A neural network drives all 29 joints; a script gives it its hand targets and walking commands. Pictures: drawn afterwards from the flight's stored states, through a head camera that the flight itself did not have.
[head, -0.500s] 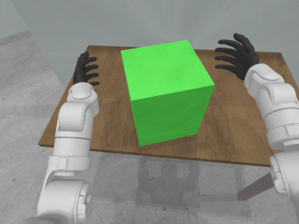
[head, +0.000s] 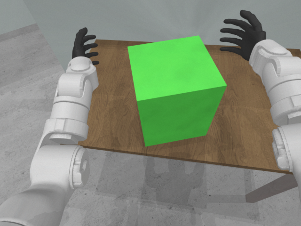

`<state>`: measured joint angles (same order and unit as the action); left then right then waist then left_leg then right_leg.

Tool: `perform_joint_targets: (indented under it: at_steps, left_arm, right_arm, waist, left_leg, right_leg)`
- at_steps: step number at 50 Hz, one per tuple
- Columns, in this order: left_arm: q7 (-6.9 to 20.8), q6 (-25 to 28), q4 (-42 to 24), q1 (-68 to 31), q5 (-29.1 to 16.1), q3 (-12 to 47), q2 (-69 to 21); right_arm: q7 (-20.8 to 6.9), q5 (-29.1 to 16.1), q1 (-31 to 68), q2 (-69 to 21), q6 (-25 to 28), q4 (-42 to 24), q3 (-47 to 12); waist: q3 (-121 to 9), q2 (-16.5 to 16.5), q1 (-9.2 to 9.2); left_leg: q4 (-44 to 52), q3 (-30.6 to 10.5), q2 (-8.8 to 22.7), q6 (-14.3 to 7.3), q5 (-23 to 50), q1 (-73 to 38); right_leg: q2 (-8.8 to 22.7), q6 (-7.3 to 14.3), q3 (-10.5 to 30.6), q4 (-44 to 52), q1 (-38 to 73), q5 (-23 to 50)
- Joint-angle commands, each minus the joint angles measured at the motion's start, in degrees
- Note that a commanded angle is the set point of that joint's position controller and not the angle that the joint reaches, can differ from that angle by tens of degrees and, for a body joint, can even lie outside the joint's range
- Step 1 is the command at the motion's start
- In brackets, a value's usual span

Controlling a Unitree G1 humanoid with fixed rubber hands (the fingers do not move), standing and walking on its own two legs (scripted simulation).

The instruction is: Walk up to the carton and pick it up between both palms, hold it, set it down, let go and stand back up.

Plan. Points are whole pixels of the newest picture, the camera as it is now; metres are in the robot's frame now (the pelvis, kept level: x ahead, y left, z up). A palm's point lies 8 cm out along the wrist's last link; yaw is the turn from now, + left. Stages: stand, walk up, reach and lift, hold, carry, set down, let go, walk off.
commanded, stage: reach and lift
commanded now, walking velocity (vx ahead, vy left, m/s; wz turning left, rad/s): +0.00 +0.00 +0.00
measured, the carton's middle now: (170, 95) +0.49 +0.00 +0.02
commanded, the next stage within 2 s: none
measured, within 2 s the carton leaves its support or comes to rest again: neither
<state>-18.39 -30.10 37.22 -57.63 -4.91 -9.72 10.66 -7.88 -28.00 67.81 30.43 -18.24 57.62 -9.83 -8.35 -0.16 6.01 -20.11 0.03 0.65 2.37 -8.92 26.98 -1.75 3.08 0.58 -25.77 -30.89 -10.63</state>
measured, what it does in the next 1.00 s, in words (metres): stands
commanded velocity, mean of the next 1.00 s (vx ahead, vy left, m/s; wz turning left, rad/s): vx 0.00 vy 0.00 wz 0.00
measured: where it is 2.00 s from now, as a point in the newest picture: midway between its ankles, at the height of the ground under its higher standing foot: outside the picture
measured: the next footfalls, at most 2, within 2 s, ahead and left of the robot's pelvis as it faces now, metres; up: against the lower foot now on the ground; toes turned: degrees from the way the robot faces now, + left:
none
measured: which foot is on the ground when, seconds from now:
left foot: down 0.00-1.00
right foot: down 0.00-1.00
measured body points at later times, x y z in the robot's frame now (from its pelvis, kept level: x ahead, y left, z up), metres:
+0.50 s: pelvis +0.00 +0.00 +0.00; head +0.09 -0.02 +0.44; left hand +0.45 +0.20 +0.11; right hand +0.51 -0.20 +0.13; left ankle -0.01 +0.15 -0.74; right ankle +0.00 -0.08 -0.74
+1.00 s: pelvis +0.01 +0.00 -0.01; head +0.13 -0.03 +0.43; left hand +0.47 +0.17 +0.06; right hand +0.53 -0.16 +0.08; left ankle -0.01 +0.15 -0.74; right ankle +0.00 -0.08 -0.74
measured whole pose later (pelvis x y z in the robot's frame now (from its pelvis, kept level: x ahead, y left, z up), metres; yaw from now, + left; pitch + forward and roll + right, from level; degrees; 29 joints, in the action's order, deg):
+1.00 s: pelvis +0.01 +0.00 -0.01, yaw +0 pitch +25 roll +2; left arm -12.9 3.5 58.8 -55.2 -4.9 -13.5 0.8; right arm -7.2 -20.1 64.4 24.1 4.2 70.6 -11.1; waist -10.6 -0.4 7.2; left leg -20.5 0.0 0.7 2.4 -8.3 36.9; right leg -1.8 3.0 0.6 -25.7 -40.6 -9.9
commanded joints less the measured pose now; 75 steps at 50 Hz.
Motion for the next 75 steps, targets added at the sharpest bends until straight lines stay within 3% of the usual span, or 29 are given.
perform_joint_targets:
  at_steps: [1,4,5,12,13,14,16,17,18,19,20,22,27,29,32,38,41,42,44,45,49,50,53,56,59,67,71,72,75]
  left_arm:
    - [2.1,4.5,1.4,-25.0,-4.8,-2.8,6.0]
    - [4.1,5.9,3.0,-19.0,-1.7,-4.1,5.0]
    - [4.3,7.4,1.5,-22.9,-2.3,-5.8,5.9]
    - [4.7,13.9,2.1,-18.5,2.4,-8.3,3.9]
    - [5.0,14.9,3.5,-18.1,2.5,-9.1,4.7]
    - [5.4,15.6,7.3,-15.2,2.6,-7.3,2.6]
    - [6.1,16.8,9.5,-14.1,4.5,-9.7,3.1]
    - [6.4,17.3,9.7,-12.5,4.4,-7.7,1.3]
    - [6.3,18.4,7.9,-16.1,4.1,-7.2,0.7]
    - [6.3,19.6,10.0,-15.4,5.3,-9.3,1.1]
    - [6.1,21.0,9.1,-16.5,4.2,-7.3,1.2]
    - [6.4,23.6,9.9,-16.1,3.3,-7.7,0.3]
    - [6.2,29.1,14.1,-16.9,3.9,-6.2,0.4]
    - [7.0,30.4,20.3,-14.2,3.8,-7.1,-0.1]
    - [6.4,31.8,19.1,-16.8,4.2,-6.6,0.9]
    - [5.8,36.6,14.4,-18.4,3.2,-5.0,-1.2]
    - [6.2,37.1,15.2,-17.0,4.5,-6.3,-1.7]
    - [6.3,37.3,15.7,-16.8,4.5,-6.5,-3.4]
    - [6.3,36.8,16.2,-18.0,4.8,-6.8,-3.2]
    - [6.6,36.8,15.2,-14.6,5.1,-7.3,-4.3]
    - [6.7,36.9,13.4,-16.4,7.0,-7.4,-6.0]
    - [6.6,36.9,13.8,-15.9,7.5,-9.1,-6.4]
    - [6.3,36.9,12.9,-14.3,9.3,-11.2,-7.4]
    - [4.9,37.1,8.6,-18.5,11.4,-11.5,-8.0]
    - [4.6,35.9,10.3,-19.0,11.7,-12.6,-9.7]
    - [4.6,34.4,13.2,-20.3,13.6,-13.1,-12.5]
    - [5.1,36.1,7.3,-22.2,14.3,-13.3,-14.9]
    - [6.0,36.5,7.2,-21.3,15.5,-14.3,-17.5]
    - [8.5,35.9,9.5,-22.0,19.4,-15.8,-22.1]
  right_arm:
    - [-1.1,-1.2,27.2,10.4,3.3,0.9,-3.5]
    - [-0.4,-0.8,22.9,8.9,5.5,0.4,-3.3]
    - [-0.3,-1.0,26.1,7.1,6.1,-1.6,-4.0]
    - [-0.3,3.8,20.5,6.3,10.6,3.6,-0.4]
    - [-0.2,2.5,22.6,5.4,11.1,3.3,-2.6]
    - [-0.6,3.2,18.7,5.0,10.7,9.0,-1.4]
    - [-0.6,2.6,19.2,2.2,11.5,6.7,-3.3]
    - [-0.7,5.2,16.1,3.7,12.2,10.3,1.1]
    - [-1.2,6.0,18.9,4.6,13.4,9.1,2.2]
    - [-1.5,5.5,19.5,2.0,13.4,9.2,-0.5]
    - [-1.8,4.8,19.8,3.3,14.6,8.0,0.7]
    - [-1.8,5.2,22.5,2.1,17.0,4.7,-0.3]
    - [-2.2,6.1,19.6,-0.3,19.1,11.2,0.4]
    - [-2.2,6.3,18.1,-3.0,19.4,11.6,-1.4]
    - [-1.5,8.1,19.4,0.1,20.7,13.3,2.5]
    - [0.1,7.7,21.3,-2.0,25.5,5.5,1.5]
    - [0.9,9.4,19.9,-2.1,26.1,6.6,3.2]
    - [1.0,9.3,20.2,-5.7,25.9,6.3,0.9]
    - [1.3,8.7,19.2,-3.7,25.2,9.6,3.0]
    - [1.5,8.9,18.9,-4.9,25.6,9.2,2.2]
    - [2.4,12.8,18.7,-5.3,26.2,9.2,6.9]
    - [2.5,11.7,20.0,-7.8,26.4,8.0,3.4]
    - [2.8,12.6,18.2,-10.1,26.1,8.6,4.9]
    - [3.2,15.6,19.8,-7.5,26.7,8.4,10.8]
    - [3.4,16.2,21.7,-11.2,24.7,7.9,9.5]
    - [3.2,20.3,20.1,-14.7,21.9,11.6,14.7]
    - [2.6,23.7,21.1,-17.9,23.4,6.9,17.3]
    - [1.7,24.4,21.6,-22.4,23.8,6.9,16.0]
    - [0.3,30.5,20.3,-27.4,23.8,7.5,21.4]
  waist:
    - [-36.5,6.8,9.54]
    - [-38.5,6.2,8.92]
    - [-38.8,7.2,11.12]
    - [-40.7,7.6,8.91]
    - [-39.9,7.9,10.93]
    - [-36.1,6.2,8.92]
    - [-34.0,8.2,12.12]
    - [-34.0,6.2,7.64]
    - [-35.7,5.5,7.41]
    - [-32.0,6.5,11.16]
    - [-35.0,4.7,10.04]
    - [-38.3,8.7,10.38]
    - [-38.3,6.9,10.23]
    - [-34.6,10.8,11.48]
    - [-36.1,8.7,9.76]
    - [-51.0,7.3,10.27]
    - [-53.4,8.1,8.99]
    - [-52.1,9.3,10.73]
    - [-49.7,7.0,8.27]
    - [-50.4,8.3,10.25]
    - [-50.6,8.9,6.01]
    - [-49.6,8.2,10.06]
    - [-49.5,10.0,9.64]
    - [-50.4,6.2,6.24]
    - [-47.5,8.3,8.58]
    - [-40.2,8.5,6.46]
    - [-44.9,8.7,6.23]
    - [-46.7,10.1,8.14]
    - [-42.6,9.7,5.36]
  left_leg:
    - [-3.9,2.4,0.2,0.4,19.1,-4.7]
    - [-4.2,2.4,-0.7,0.7,21.6,-3.0]
    - [-4.3,3.5,-0.9,-0.1,21.2,1.4]
    - [-4.3,4.3,-0.5,0.6,22.8,-0.9]
    - [-3.6,4.4,-0.2,0.4,23.1,0.4]
    - [-2.3,4.1,-0.1,0.3,19.1,0.3]
    - [-1.5,5.1,-0.2,-0.7,18.5,4.4]
    - [-1.3,4.1,0.5,0.1,18.4,0.3]
    - [-1.9,3.7,0.9,0.7,20.0,-2.3]
    - [-1.9,4.6,0.7,-0.1,18.8,1.1]
    - [-2.2,4.4,0.5,0.4,19.6,-0.5]
    - [-2.7,5.0,0.4,0.2,21.2,1.1]
    - [-2.3,4.4,0.9,-0.2,16.0,1.1]
    - [-2.0,5.2,0.9,-1.5,14.0,4.2]
    - [-0.6,5.1,1.1,-0.8,10.5,4.4]
    - [-4.2,5.5,0.6,0.4,22.6,2.3]
    - [-5.1,5.5,0.7,0.9,25.1,2.0]
    - [-5.1,6.2,0.3,0.0,24.3,3.9]
    - [-4.8,5.8,0.4,1.0,25.1,2.7]
    - [-5.6,6.2,0.4,0.4,26.6,3.2]
    - [-5.6,5.7,0.4,0.7,26.4,1.7]
    - [-5.6,6.2,0.4,0.5,27.1,4.0]
    - [-4.6,6.8,-0.2,-0.3,24.8,6.0]
    - [-4.5,5.7,0.7,1.3,25.7,0.0]
    - [-4.8,6.0,0.6,0.2,24.1,0.1]
    - [-3.3,5.4,0.8,-0.6,17.9,-2.9]
    - [-3.2,6.0,0.3,-0.3,19.4,-2.6]
    - [-4.0,6.2,0.3,-0.6,23.1,-3.1]
    - [-2.0,6.4,-0.2,-1.1,18.7,-2.8]
  right_leg:
    - [-2.8,-0.5,-0.1,2.3,23.3,27.5]
    - [-2.2,-1.5,0.4,0.7,28.2,38.3]
    - [-1.3,-2.0,1.6,-0.1,31.9,40.3]
    - [-2.0,-2.2,0.8,-1.4,29.8,41.6]
    - [-2.0,-1.9,1.2,-1.7,31.6,41.9]
    - [-1.6,-2.0,0.8,-0.7,28.8,36.2]
    - [-1.3,-2.1,2.2,-0.8,32.4,37.3]
    - [-1.6,-1.9,0.5,-0.6,27.7,34.3]
    - [-2.2,-1.2,0.0,0.1,25.2,31.5]
    - [-1.8,-1.2,1.3,0.7,27.0,30.9]
    - [-1.7,-1.4,0.3,0.4,25.5,30.7]
    - [-2.1,-1.5,0.3,-0.5,27.3,34.5]
    - [-1.7,-1.5,0.1,0.3,20.8,25.9]
    - [-1.4,-2.1,0.8,0.7,22.9,24.9]
    - [-1.2,-2.3,0.2,1.3,22.1,20.2]
    - [-1.2,-3.2,0.4,-2.3,24.8,37.8]
    - [-1.5,-3.2,0.0,-2.9,25.7,40.5]
    - [-1.2,-3.5,0.6,-2.3,26.4,40.7]
    - [-1.3,-3.5,0.2,-3.0,25.2,41.9]
    - [-1.2,-3.2,0.4,-2.6,25.8,41.8]
    - [-1.3,-4.0,-0.4,-2.8,25.0,43.8]
    - [-1.2,-3.5,0.6,-3.5,28.2,45.1]
    - [-0.7,-4.7,1.1,-3.8,31.0,46.5]
    - [-1.2,-3.5,-0.5,-2.4,25.1,39.7]
    - [-1.6,-3.4,-0.5,-1.0,23.7,35.0]
    - [-1.2,-2.8,-1.0,2.1,19.5,23.4]
    - [-0.7,-3.6,-1.2,0.9,23.2,27.2]
    - [-0.6,-3.7,-1.2,0.1,24.8,31.1]
    - [0.3,-4.3,-1.6,0.5,25.3,29.0]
